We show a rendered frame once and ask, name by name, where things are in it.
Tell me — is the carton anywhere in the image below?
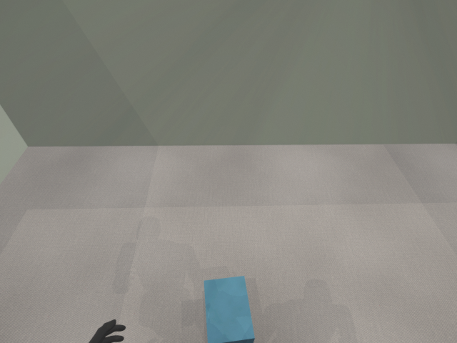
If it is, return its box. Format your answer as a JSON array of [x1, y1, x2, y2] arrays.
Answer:
[[204, 276, 255, 343]]

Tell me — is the robot left hand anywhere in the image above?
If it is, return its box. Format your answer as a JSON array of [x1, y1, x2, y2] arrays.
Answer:
[[89, 319, 126, 343]]

